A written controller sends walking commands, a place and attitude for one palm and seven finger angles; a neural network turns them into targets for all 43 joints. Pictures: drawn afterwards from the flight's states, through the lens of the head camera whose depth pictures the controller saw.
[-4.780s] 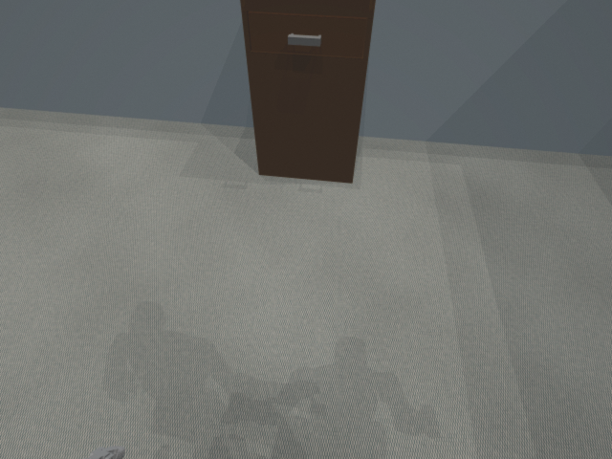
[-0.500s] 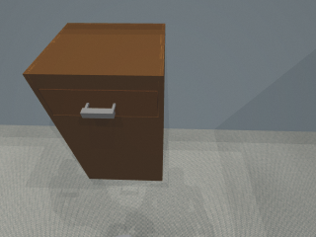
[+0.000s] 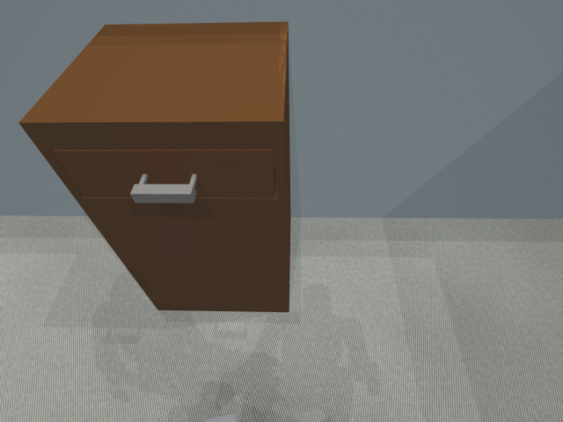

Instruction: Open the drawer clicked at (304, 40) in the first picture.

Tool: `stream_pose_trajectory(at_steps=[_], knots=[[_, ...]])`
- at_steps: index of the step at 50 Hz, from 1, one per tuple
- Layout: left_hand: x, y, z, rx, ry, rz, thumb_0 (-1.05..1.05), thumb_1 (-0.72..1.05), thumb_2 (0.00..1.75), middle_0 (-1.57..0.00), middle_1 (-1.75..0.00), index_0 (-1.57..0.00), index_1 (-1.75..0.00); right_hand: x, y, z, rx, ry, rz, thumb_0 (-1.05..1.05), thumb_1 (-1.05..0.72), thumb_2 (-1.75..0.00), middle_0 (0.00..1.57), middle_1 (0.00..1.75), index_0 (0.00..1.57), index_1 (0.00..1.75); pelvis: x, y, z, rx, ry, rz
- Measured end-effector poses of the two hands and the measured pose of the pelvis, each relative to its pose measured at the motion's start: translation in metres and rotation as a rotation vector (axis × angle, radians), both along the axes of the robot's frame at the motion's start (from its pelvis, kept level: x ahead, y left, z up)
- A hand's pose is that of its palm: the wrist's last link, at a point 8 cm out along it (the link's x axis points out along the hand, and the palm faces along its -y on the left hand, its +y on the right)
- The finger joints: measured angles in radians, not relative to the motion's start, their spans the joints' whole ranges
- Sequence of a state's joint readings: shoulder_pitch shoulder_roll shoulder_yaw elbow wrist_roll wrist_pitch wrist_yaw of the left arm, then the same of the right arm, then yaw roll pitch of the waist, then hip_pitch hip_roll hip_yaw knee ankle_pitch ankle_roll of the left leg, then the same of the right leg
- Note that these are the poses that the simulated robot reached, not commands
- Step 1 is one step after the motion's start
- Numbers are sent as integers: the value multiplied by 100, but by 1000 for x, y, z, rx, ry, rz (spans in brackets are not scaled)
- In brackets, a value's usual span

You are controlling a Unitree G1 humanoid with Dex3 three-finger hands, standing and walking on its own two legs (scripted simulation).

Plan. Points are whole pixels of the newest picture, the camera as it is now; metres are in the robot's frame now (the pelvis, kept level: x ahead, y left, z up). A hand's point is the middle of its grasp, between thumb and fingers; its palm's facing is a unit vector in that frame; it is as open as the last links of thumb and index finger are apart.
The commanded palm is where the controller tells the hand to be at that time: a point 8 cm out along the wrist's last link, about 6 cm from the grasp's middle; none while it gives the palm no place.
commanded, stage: come to a stop and stand still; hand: left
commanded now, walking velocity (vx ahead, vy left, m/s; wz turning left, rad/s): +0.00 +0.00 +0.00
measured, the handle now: (166, 185) +0.55 +0.29 -0.04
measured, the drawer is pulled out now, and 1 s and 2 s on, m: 0.00 0.00 0.00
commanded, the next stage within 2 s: look again from close up in 0.48 s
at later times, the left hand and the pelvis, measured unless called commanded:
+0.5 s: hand out of the picture +0.00 +0.15 -0.16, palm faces +0.05 -0.98 -0.21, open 7.3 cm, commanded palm none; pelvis -0.01 -0.03 +0.02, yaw +0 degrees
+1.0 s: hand out of the picture -0.01 +0.19 -0.17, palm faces +0.05 -0.98 -0.18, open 7.4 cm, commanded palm none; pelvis -0.01 +0.02 +0.01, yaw +0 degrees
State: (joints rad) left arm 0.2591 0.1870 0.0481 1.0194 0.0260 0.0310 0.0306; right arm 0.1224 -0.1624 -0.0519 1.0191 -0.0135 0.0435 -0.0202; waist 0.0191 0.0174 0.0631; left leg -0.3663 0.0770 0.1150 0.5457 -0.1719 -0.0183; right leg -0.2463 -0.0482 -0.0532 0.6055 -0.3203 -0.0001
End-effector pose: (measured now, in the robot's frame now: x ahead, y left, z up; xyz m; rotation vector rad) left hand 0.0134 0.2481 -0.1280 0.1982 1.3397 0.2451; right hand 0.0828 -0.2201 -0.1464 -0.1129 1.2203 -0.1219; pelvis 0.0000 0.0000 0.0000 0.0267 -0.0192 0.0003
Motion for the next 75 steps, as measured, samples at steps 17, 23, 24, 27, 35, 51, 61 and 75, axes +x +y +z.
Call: stream_pose_trajectory(at_steps=[17,23,24,27,35,51,61,75], knots=[[6,-44,1,-71,-23,-8,1,94,89,-21,-30,-20,-30,-122,-26,12,-31,286,-25,0,-91,-90,20,30,20,30,-8,-27,14,-21,-1,15],[-12,-48,3,-75,21,-8,0,93,89,-20,-30,-20,-30,-126,-16,10,5,279,-28,0,-91,-90,20,30,20,30,-11,-28,16,-22,-7,10],[-16,-49,3,-77,29,-6,0,93,89,-20,-30,-20,-30,-126,-14,10,9,275,-27,0,-91,-90,20,30,20,30,-12,-28,16,-23,-7,9],[-26,-53,2,-87,52,2,0,92,89,-20,-30,-20,-30,-123,-10,10,17,262,-26,0,-91,-90,20,30,20,30,-12,-27,17,-23,-4,7],[-43,-51,-5,-107,58,-8,0,91,89,-20,-30,-20,-30,-101,-6,7,-4,179,-15,0,-92,-90,20,30,20,30,-13,-11,10,-53,13,15],[-27,-5,-9,-106,18,-15,0,91,89,-20,-30,-20,-30,-87,24,16,-46,131,20,1,-93,-90,20,30,20,30,-8,24,11,-31,-1,6],[-2,7,8,-32,-67,-136,1,91,89,-21,-30,-20,-30,-87,29,19,-61,82,0,2,-94,-90,20,30,20,30,-7,32,10,-27,6,-15],[154,-16,145,921,-794,-990,1,71,81,-21,-43,-21,-43,83,-12,66,-87,-535,122,1,-92,-90,20,30,20,30,-24,17,-17,9,164,-74]])
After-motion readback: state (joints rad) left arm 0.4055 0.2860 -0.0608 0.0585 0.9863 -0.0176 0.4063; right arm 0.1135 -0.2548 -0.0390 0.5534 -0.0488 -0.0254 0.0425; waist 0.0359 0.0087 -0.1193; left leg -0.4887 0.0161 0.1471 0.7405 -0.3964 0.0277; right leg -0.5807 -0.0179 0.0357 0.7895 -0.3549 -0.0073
